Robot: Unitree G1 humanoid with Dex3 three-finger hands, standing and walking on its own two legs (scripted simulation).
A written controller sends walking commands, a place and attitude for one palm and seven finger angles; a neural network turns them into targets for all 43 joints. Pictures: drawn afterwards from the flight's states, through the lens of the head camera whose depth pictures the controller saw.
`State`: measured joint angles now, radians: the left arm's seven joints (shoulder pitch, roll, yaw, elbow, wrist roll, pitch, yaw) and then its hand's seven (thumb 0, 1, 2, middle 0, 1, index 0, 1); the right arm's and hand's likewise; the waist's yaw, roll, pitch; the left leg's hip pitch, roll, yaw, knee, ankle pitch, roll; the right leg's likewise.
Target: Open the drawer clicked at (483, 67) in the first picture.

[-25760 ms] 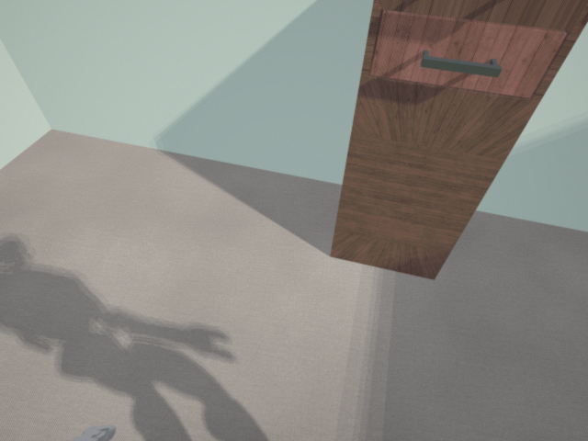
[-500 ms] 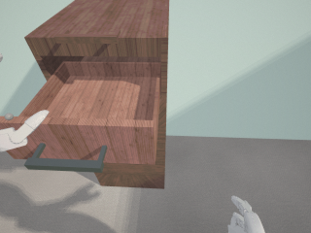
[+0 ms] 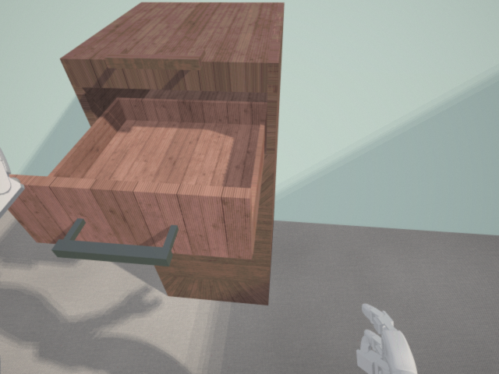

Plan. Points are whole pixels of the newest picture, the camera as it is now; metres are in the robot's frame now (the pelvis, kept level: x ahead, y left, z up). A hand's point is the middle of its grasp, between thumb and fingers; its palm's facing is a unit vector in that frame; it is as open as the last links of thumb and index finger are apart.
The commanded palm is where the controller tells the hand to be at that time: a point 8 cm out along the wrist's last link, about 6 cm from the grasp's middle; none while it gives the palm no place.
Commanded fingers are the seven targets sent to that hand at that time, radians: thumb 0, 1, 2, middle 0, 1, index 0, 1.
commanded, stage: step back with the hand held close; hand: left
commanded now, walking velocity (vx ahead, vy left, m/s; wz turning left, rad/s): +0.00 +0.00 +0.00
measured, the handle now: (118, 240) +0.26 +0.24 +0.11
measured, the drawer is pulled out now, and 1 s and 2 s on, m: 0.29 0.29 0.29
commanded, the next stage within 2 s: stop stepping back and stand still in 1.16 s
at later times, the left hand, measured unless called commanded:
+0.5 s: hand out of the picture +0.15 +0.25 +0.29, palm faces +0.55 -0.68 -0.48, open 7.5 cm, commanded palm +0.09 +0.30 +0.30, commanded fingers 0.00 0.90 0.90 -0.20 -0.30 -0.20 -0.30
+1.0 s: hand out of the picture +0.07 +0.24 +0.30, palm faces +0.61 -0.72 -0.31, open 7.5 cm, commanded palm -0.01 +0.29 +0.30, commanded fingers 0.00 0.90 0.90 -0.20 -0.30 -0.20 -0.30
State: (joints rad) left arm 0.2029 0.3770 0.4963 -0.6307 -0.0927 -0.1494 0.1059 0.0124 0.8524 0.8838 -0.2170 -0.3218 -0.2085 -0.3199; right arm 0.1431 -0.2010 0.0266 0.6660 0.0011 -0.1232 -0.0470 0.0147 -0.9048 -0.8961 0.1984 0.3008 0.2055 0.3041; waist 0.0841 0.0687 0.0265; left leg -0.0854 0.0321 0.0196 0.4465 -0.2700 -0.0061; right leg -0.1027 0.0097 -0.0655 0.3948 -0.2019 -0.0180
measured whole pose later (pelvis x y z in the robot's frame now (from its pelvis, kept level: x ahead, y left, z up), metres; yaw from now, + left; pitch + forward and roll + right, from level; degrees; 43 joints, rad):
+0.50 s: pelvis -0.05 +0.02 -0.01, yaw -1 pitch +1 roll +0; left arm 0.34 0.55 0.66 -0.77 -0.05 -0.25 0.14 0.01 0.88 0.90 -0.22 -0.30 -0.21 -0.30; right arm 0.20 -0.22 -0.02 0.58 0.01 -0.08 -0.05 0.01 -0.91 -0.90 0.20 0.30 0.20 0.30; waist -0.01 -0.01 0.02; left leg -0.36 0.00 0.05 0.59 -0.25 0.03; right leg -0.39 -0.03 -0.03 0.55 -0.18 0.01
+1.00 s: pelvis -0.14 +0.01 -0.03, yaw +0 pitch +0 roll -2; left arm 0.16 0.48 0.65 -0.69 -0.04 -0.27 0.15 0.01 0.89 0.90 -0.21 -0.30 -0.20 -0.30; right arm 0.22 -0.20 0.00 0.65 0.01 -0.13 -0.02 0.01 -0.90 -0.90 0.20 0.30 0.21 0.30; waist -0.02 0.03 0.01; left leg -0.56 0.02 0.00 0.84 -0.34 -0.01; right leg -0.37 0.02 -0.02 0.66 -0.28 -0.01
